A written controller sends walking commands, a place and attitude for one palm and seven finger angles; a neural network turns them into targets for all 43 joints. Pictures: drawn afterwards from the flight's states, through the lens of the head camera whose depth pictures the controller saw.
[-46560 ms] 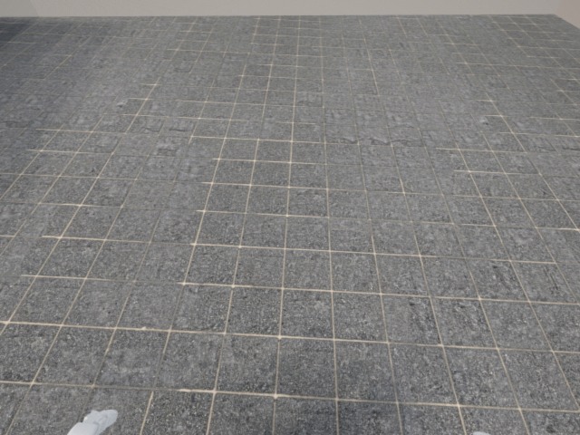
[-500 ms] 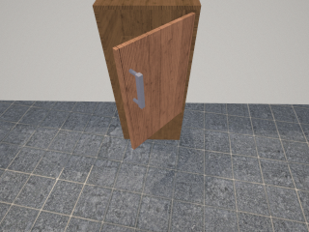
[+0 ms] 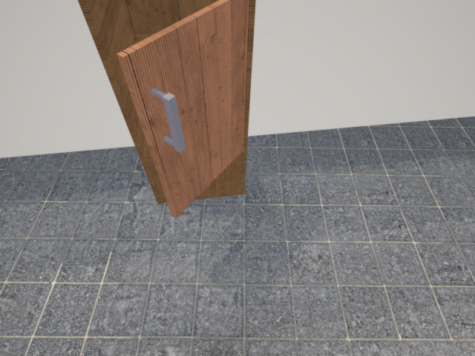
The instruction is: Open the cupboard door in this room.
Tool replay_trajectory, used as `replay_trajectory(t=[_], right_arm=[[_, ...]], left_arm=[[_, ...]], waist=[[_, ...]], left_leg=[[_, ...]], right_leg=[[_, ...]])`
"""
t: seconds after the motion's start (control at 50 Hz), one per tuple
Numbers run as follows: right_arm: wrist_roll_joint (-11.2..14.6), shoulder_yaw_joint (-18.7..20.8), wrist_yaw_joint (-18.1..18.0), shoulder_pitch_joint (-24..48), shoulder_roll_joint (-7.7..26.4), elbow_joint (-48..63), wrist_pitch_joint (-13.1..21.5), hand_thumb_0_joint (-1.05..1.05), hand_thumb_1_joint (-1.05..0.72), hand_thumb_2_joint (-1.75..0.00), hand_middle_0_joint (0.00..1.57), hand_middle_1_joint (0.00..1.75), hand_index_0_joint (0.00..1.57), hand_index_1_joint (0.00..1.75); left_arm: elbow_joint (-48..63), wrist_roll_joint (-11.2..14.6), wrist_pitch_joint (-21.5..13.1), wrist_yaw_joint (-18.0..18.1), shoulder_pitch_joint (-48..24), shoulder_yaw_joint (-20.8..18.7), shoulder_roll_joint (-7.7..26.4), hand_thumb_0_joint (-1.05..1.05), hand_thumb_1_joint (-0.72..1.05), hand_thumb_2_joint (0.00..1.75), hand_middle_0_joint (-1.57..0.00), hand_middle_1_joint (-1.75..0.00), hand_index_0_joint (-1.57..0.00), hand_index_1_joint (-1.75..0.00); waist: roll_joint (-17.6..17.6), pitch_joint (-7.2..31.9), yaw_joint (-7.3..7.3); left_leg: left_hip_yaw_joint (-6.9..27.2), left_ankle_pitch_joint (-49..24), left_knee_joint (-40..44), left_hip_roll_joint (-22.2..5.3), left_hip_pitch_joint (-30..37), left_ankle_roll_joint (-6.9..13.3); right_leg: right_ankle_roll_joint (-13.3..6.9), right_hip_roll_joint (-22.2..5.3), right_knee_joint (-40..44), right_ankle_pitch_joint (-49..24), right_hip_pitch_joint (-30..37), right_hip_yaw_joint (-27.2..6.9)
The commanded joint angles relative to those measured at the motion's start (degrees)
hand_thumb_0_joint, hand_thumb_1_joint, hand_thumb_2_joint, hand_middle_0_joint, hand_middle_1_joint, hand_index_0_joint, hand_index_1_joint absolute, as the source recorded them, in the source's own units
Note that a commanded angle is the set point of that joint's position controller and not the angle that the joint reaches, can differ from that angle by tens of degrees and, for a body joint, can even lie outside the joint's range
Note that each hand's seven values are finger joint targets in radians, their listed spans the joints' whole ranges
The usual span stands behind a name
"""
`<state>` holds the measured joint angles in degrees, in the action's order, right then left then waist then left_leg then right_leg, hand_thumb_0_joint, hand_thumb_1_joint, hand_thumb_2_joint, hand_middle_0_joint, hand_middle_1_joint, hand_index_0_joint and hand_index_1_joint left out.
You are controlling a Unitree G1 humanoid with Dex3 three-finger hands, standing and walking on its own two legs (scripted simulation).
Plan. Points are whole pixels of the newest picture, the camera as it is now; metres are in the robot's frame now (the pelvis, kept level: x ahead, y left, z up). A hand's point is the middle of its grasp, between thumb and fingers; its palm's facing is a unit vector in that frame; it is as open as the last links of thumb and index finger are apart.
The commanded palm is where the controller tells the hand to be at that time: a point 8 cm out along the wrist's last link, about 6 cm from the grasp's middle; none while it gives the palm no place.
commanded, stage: walk to a spot facing it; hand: left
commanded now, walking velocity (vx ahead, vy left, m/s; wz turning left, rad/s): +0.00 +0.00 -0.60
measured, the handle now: (168, 121) +0.58 +0.20 +0.02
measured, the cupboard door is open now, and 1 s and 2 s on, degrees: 46 46 46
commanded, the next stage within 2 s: none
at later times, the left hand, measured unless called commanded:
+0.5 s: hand out of the picture +0.09 +0.16 -0.16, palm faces -0.20 -0.95 -0.24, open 7.4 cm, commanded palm none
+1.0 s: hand (198, 332) +0.18 +0.09 -0.16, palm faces -0.52 -0.80 -0.30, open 7.4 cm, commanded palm none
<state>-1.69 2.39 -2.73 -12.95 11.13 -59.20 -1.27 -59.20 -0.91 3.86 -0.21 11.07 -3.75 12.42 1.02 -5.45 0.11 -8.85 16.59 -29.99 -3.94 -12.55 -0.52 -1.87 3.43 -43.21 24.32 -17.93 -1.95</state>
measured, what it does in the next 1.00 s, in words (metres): steps on the spot, turning right: left foot, then right foot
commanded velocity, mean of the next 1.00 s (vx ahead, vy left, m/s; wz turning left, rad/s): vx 0.02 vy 0.00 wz -0.60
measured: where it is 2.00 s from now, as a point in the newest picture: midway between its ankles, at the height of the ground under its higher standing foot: outside the picture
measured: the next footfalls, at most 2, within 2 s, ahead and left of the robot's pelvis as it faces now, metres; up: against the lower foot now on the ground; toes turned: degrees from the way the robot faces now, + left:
left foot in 0.56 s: +0.08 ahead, +0.10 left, +0.00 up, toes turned -18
right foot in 0.90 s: -0.03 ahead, -0.17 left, +0.00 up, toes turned -33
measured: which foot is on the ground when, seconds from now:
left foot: down 0.00-0.16, up 0.18-0.54, down 0.56-0.90, up 0.92-1.00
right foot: down 0.00-0.56, up 0.58-0.88, down 0.90-1.00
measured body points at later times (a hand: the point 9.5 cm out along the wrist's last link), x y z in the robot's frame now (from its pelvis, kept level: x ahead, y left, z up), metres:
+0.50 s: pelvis -0.01 -0.03 +0.01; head +0.04 -0.03 +0.45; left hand +0.10 +0.21 -0.14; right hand +0.06 -0.31 -0.12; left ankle +0.03 +0.11 -0.70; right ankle -0.02 -0.13 -0.73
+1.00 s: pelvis -0.01 -0.04 -0.01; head +0.02 -0.09 +0.44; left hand +0.21 +0.13 -0.14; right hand -0.13 -0.30 -0.16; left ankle +0.03 +0.10 -0.68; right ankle -0.06 -0.14 -0.73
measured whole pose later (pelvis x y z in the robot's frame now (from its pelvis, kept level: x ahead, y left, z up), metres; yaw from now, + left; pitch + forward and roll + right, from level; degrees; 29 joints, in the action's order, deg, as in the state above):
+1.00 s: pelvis -0.01 -0.04 -0.01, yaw -34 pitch +0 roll +0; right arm -0.7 3.9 -1.7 -12.1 15.5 -53.8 -3.6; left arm -51.9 -1.2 1.7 -0.3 9.2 -4.0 13.5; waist -2.5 -7.2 0.7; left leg -2.8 29.9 -60.4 -6.1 -24.5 -3.7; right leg -1.6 0.9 -35.6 17.6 -18.4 0.2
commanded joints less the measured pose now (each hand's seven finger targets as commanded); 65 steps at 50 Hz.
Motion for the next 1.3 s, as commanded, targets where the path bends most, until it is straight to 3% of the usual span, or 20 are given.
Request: replay_trajectory(t=[0.0, 0.1, 0.14, 0.18, 0.3, 0.48, 0.5, 0.54, 0.58, 0.64, 0.78, 0.84, 0.88, 0.92, 0.98, 1.04, 1.18, 1.22, 1.24, 1.28], right_arm=[[-0.5, 2.3, -0.9, -1.5, 11.6, 3.8, 1.6, 0.0, -0.9, -0.9, 0.2, 0.3, 0.2, 0.3], [0.0, 3.0, -0.3, 1.1, 12.6, 5.1, 0.8, 0.0, -0.9, -0.9, 0.2, 0.3, 0.2, 0.3], [0.9, 2.3, 0.7, 3.8, 5.9, 8.9, 0.2, 0.0, -0.9, -0.9, 0.2, 0.3, 0.2, 0.3], [1.1, 2.4, 1.2, 4.7, 6.9, 9.3, -0.4, 0.0, -0.9, -0.9, 0.2, 0.3, 0.2, 0.3], [1.1, 2.2, 1.1, 5.9, 5.3, 8.8, -0.7, 0.0, -0.9, -0.9, 0.2, 0.3, 0.2, 0.3], [1.9, 2.1, 0.3, 3.4, 5.9, 10.4, 0.6, 0.0, -0.9, -0.9, 0.2, 0.3, 0.2, 0.3], [1.9, 2.3, 0.1, 0.4, 7.0, 9.4, 1.1, 0.0, -0.9, -0.9, 0.2, 0.3, 0.2, 0.3], [0.5, 3.8, -0.5, -2.2, 16.0, 10.0, 1.9, 0.0, -0.9, -0.9, 0.2, 0.3, 0.2, 0.3], [-0.4, 2.9, -1.0, 1.0, 15.0, 12.3, 1.6, 0.0, -0.9, -0.9, 0.2, 0.3, 0.2, 0.3], [-0.5, 1.7, -0.6, 3.7, 11.0, 12.7, 2.0, 0.0, -0.9, -0.9, 0.2, 0.3, 0.2, 0.3], [-0.3, 2.9, 0.2, -1.9, 13.5, 10.2, 1.4, 0.0, -0.9, -0.9, 0.2, 0.3, 0.2, 0.3], [0.3, 3.4, 0.7, -0.6, 13.7, 10.6, 1.1, 0.0, -0.9, -0.9, 0.2, 0.3, 0.2, 0.3], [1.2, 1.8, 1.2, 3.3, 6.7, 14.6, 0.8, 0.0, -0.9, -0.9, 0.2, 0.3, 0.2, 0.3], [1.4, 1.9, 1.1, 4.3, 7.8, 14.2, 0.0, 0.0, -0.9, -0.9, 0.2, 0.3, 0.2, 0.3], [0.9, 2.1, 1.3, 3.6, 8.2, 12.1, -0.3, 0.0, -0.9, -0.9, 0.2, 0.3, 0.2, 0.3], [0.6, 1.9, 2.3, 3.1, 6.3, 11.5, -0.2, 0.0, -0.9, -0.9, 0.2, 0.3, 0.2, 0.3], [0.7, 2.3, 2.5, -1.2, 6.4, 11.1, 2.1, 0.0, -0.9, -0.9, 0.2, 0.3, 0.2, 0.3], [0.4, 3.1, 1.2, -10.9, 10.6, 7.9, 3.2, 0.0, -0.9, -0.9, 0.2, 0.3, 0.2, 0.3], [-0.9, 4.3, 0.7, -16.4, 16.6, 7.1, 3.7, 0.0, -0.9, -0.9, 0.2, 0.3, 0.2, 0.3], [-0.8, 3.3, 0.5, -13.5, 15.4, 8.6, 4.2, 0.0, -0.9, -0.9, 0.2, 0.3, 0.2, 0.3]], left_arm=[[6.4, -0.3, -1.0, -0.8, -1.7, -2.1, 4.7, 0.0, 0.9, 0.9, -0.2, -0.3, -0.2, -0.3], [5.0, -0.2, -1.7, -1.2, 5.2, -2.3, 5.1, 0.0, 0.9, 0.9, -0.2, -0.3, -0.2, -0.3], [4.9, -1.1, -2.7, 0.5, 8.1, -4.4, 16.2, 0.0, 0.9, 0.9, -0.2, -0.3, -0.2, -0.3], [6.0, -0.3, -2.5, 1.0, 6.3, -4.0, 15.1, 0.0, 0.9, 0.9, -0.2, -0.3, -0.2, -0.3], [7.7, -0.5, -3.2, 1.7, 3.3, -3.3, 11.3, 0.0, 0.9, 0.9, -0.2, -0.3, -0.2, -0.3], [9.2, -0.6, -2.4, 1.2, 1.2, -3.8, 11.7, 0.0, 0.9, 0.9, -0.2, -0.3, -0.2, -0.3], [9.7, -0.2, -2.3, 1.2, -0.2, -3.4, 10.6, 0.0, 0.9, 0.9, -0.2, -0.3, -0.2, -0.3], [11.8, 0.5, -2.1, 0.0, 0.7, -2.2, 5.7, 0.0, 0.9, 0.9, -0.2, -0.3, -0.2, -0.3], [12.9, -0.4, -2.3, -0.8, -0.1, -3.0, 7.8, 0.0, 0.9, 0.9, -0.2, -0.3, -0.2, -0.3], [10.5, -0.7, -1.4, -1.6, 0.4, -3.1, 6.8, 0.0, 0.9, 0.9, -0.2, -0.3, -0.2, -0.3], [11.8, -0.2, -1.8, -2.5, -2.9, -1.6, 4.8, 0.0, 0.9, 0.9, -0.2, -0.3, -0.2, -0.3], [9.9, -0.2, -2.4, -2.2, 3.0, -2.2, 7.1, 0.0, 0.9, 0.9, -0.2, -0.3, -0.2, -0.3], [7.9, -0.8, -3.2, -0.3, 9.6, -4.4, 18.6, 0.0, 0.9, 0.9, -0.2, -0.3, -0.2, -0.3], [8.4, -0.1, -2.5, 0.7, 7.8, -4.1, 16.4, 0.0, 0.9, 0.9, -0.2, -0.3, -0.2, -0.3], [10.2, -0.3, -2.7, 1.3, 1.4, -3.0, 11.7, 0.0, 0.9, 0.9, -0.2, -0.3, -0.2, -0.3], [10.3, -0.6, -3.3, 0.9, 1.4, -3.0, 12.4, 0.0, 0.9, 0.9, -0.2, -0.3, -0.2, -0.3], [10.3, -0.6, -3.9, -0.4, -0.5, -3.4, 12.3, 0.0, 0.9, 0.9, -0.2, -0.3, -0.2, -0.3], [11.7, -0.3, -3.9, -1.0, -2.5, -2.3, 7.1, 0.0, 0.9, 0.9, -0.2, -0.3, -0.2, -0.3], [13.7, 0.3, -4.0, -1.5, -3.8, -1.6, 3.6, 0.0, 0.9, 0.9, -0.2, -0.3, -0.2, -0.3], [15.5, -0.7, -5.0, -2.9, -8.9, -2.6, 6.3, 0.0, 0.9, 0.9, -0.2, -0.3, -0.2, -0.3]], waist=[[-10.4, 4.3, -0.64], [-6.8, 7.8, -3.52], [21.2, 4.4, -5.36], [10.9, 3.2, -4.05], [4.0, 8.0, -1.37], [6.7, 8.4, 0.57], [4.1, 9.4, 2.31], [-21.1, 9.6, 2.42], [-9.8, 5.9, 0.32], [-13.0, 5.1, -1.24], [-14.8, 7.9, 1.35], [-9.8, 9.3, -2.05], [19.7, 10.2, -5.99], [10.0, 6.8, -5.15], [12.3, 8.2, -1.95], [5.1, 7.9, -1.32], [7.4, 3.8, 0.91], [-6.6, 6.0, 5.52], [-23.9, 6.3, 7.68], [-8.4, -0.1, 5.41]], left_leg=[[13.5, -21.8, 12.4, -19.0, 4.6, 10.7], [3.1, -15.2, -1.0, -13.2, -0.3, 3.5], [-0.4, 20.3, -27.8, 0.9, -19.9, -2.9], [8.6, 16.0, -36.5, -1.1, -21.8, -2.0], [8.8, 7.6, -30.4, 0.5, -17.3, -3.3], [9.6, 2.6, -3.7, 3.4, -2.7, -2.1], [9.8, -2.9, 4.5, 2.1, 5.8, -1.9], [34.0, -10.1, 16.0, -22.4, 14.3, 7.3], [28.5, -17.8, 13.9, -23.5, 2.3, 12.4], [15.2, -25.1, 10.8, -14.4, 1.7, 7.9], [6.7, -27.0, 5.6, -14.1, 6.1, 6.3], [3.6, -20.0, -3.7, -12.5, -0.6, 2.2], [0.1, 22.3, -30.1, 0.5, -21.7, -3.6], [8.8, 16.9, -36.9, -2.4, -24.2, -2.4], [8.5, 9.4, -35.4, -2.2, -20.3, -3.7], [6.4, 6.6, -27.1, -0.5, -16.0, -3.9], [5.3, 5.4, -3.8, 3.1, -0.1, -2.2], [13.8, 12.3, 10.8, -4.9, 18.0, 0.0], [37.1, 27.8, 20.2, -22.2, 20.9, 5.4], [37.5, 22.8, 24.4, -25.7, 10.6, 10.8]], right_leg=[[1.5, -5.2, -12.6, 6.3, -8.0, -0.1], [1.2, -4.1, 12.5, -9.9, 7.9, 5.1], [-7.3, -24.2, 27.1, -34.4, 12.4, -27.0], [-11.8, -22.6, 25.8, -25.6, 8.7, -23.0], [-9.4, -15.4, 21.3, -35.9, 10.6, -18.3], [-6.9, -12.0, 18.1, -33.1, 4.0, -23.3], [-4.3, -9.8, 15.5, -28.7, -1.3, -21.2], [3.0, 1.9, -5.4, 10.6, -17.7, -4.2], [4.5, -2.8, -21.1, 8.7, -15.0, -2.1], [5.3, -3.6, -25.4, 1.7, -15.5, -0.3], [4.1, -3.2, -0.9, 0.3, -5.7, 7.4], [2.0, -3.3, 15.5, -13.2, 8.7, 7.0], [-8.6, -26.0, 23.4, -45.5, 19.4, -24.7], [-12.2, -24.2, 23.3, -33.4, 15.2, -20.0], [-9.1, -16.8, 22.7, -27.1, 10.8, -15.3], [-9.1, -15.3, 26.0, -10.5, 7.1, -16.5], [-8.5, -12.2, 26.7, 10.8, -5.5, -21.2], [-3.2, -3.7, 12.5, 12.0, -20.2, -13.3], [0.5, 3.1, -7.5, 12.8, -29.6, -1.2], [1.1, -5.5, -20.2, 3.1, -30.2, -2.2]])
